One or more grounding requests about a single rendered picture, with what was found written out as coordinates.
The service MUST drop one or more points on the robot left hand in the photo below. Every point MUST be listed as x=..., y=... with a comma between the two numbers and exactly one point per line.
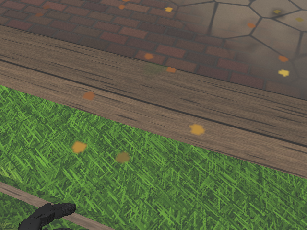
x=46, y=214

